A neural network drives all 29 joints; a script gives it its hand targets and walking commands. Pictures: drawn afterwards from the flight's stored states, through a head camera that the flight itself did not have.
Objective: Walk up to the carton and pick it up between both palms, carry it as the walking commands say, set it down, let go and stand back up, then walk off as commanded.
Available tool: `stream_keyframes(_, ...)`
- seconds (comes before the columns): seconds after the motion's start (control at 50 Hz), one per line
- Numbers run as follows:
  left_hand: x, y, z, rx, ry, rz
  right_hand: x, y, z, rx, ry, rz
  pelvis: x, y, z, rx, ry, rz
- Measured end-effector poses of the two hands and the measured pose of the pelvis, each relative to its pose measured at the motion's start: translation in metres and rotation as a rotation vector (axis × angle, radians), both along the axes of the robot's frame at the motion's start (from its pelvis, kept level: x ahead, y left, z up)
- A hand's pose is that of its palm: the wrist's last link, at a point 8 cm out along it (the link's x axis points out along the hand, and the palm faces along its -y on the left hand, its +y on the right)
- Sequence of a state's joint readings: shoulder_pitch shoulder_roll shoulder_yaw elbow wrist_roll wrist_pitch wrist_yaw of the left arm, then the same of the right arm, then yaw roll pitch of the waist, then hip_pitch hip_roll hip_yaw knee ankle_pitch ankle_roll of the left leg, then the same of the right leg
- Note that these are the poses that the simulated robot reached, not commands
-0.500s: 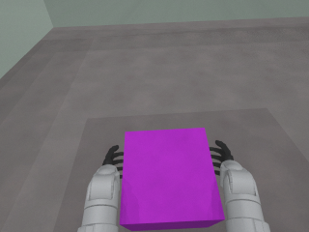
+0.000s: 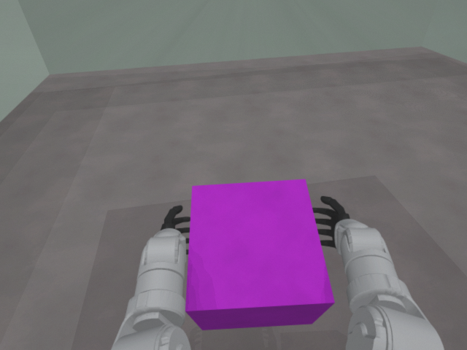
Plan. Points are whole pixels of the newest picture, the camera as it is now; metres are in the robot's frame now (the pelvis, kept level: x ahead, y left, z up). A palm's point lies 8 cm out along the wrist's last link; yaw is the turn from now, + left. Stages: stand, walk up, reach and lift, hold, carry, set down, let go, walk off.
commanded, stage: set down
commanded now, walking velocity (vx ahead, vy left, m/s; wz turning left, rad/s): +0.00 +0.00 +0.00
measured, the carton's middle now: (252, 256) +0.33 -0.01 -0.02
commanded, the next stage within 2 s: none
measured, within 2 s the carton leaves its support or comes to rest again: neither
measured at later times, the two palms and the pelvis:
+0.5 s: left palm (184, 267) +0.33 +0.13 -0.04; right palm (333, 252) +0.34 -0.18 -0.03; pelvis +0.05 -0.03 +0.00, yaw +2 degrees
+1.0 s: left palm (190, 280) +0.35 +0.13 -0.14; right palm (321, 271) +0.36 -0.18 -0.12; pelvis -0.01 -0.04 -0.07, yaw +1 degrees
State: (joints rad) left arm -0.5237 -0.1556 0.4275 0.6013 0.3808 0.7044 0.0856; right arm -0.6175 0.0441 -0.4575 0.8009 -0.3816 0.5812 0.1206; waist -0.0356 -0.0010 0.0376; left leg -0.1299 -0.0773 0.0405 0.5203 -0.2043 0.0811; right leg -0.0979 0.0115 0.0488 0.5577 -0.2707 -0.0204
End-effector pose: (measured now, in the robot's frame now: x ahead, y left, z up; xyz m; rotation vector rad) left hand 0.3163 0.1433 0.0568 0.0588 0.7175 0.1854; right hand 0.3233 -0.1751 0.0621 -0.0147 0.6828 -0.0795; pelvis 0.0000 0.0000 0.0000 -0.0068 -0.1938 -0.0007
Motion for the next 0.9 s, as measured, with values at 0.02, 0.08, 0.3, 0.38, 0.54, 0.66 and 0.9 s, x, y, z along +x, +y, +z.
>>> stream_keyframes(0.02,0.001,0.0,-0.005,0.005,-0.002,0.005,0.002,0.0,-0.008,0.007,-0.001,-0.003,0.002,0.0,0.0,0.001,0.004,0.001)
stream_keyframes(0.08,0.002,-0.004,-0.021,0.012,0.008,0.011,0.003,-0.002,-0.032,0.03,0.01,-0.025,0.01,0.001,0.0,0.003,0.028,0.003)
stream_keyframes(0.3,0.013,-0.005,-0.06,-0.015,0.014,0.027,0.0,-0.003,-0.065,0.022,0.028,-0.057,0.044,-0.02,0.003,0.011,0.157,-0.013)
stream_keyframes(0.38,0.011,-0.007,-0.077,-0.045,0.033,0.034,0.013,-0.004,-0.07,-0.034,0.044,-0.037,0.05,-0.027,0.001,0.004,0.204,0.011)
stream_keyframes(0.54,0.01,-0.015,-0.104,-0.04,0.062,0.019,0.019,-0.011,-0.101,-0.028,0.07,-0.069,0.05,-0.035,-0.005,-0.006,0.304,0.031)
stream_keyframes(0.66,0.012,-0.016,-0.124,-0.032,0.048,0.039,0.016,-0.01,-0.127,-0.006,0.06,-0.092,0.039,-0.037,-0.014,-0.007,0.38,0.03)
stream_keyframes(0.9,0.025,-0.013,-0.176,-0.058,-0.027,0.066,0.027,-0.004,-0.171,-0.035,-0.006,-0.118,0.001,-0.039,-0.052,-0.013,0.548,0.017)
